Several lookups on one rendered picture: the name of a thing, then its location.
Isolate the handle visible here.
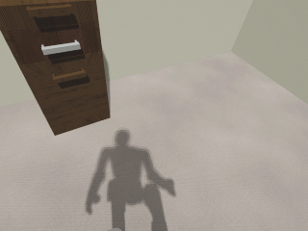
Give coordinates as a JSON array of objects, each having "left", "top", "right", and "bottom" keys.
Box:
[
  {"left": 26, "top": 4, "right": 73, "bottom": 17},
  {"left": 41, "top": 40, "right": 81, "bottom": 55},
  {"left": 52, "top": 70, "right": 87, "bottom": 84}
]

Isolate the drawer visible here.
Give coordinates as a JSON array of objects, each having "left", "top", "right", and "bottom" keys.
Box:
[{"left": 8, "top": 22, "right": 98, "bottom": 64}]

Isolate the cabinet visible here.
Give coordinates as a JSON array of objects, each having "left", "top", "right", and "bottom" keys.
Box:
[{"left": 0, "top": 0, "right": 111, "bottom": 136}]

